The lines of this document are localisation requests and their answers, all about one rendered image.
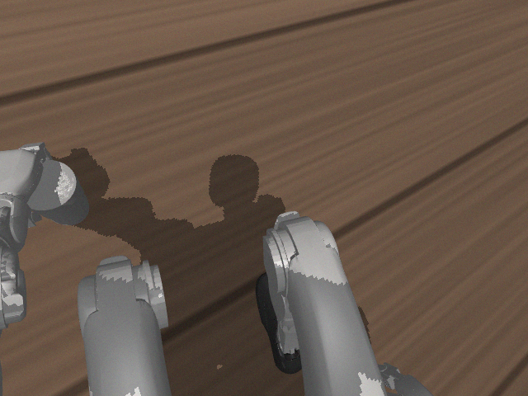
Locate cup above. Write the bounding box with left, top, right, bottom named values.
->
left=27, top=160, right=89, bottom=225

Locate left robot arm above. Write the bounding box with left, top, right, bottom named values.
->
left=0, top=194, right=29, bottom=396

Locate right robot hand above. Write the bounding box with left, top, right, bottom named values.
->
left=378, top=362, right=434, bottom=396

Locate right robot foot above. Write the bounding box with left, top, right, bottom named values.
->
left=256, top=273, right=302, bottom=374

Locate left robot hand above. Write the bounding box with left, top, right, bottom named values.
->
left=0, top=142, right=53, bottom=228

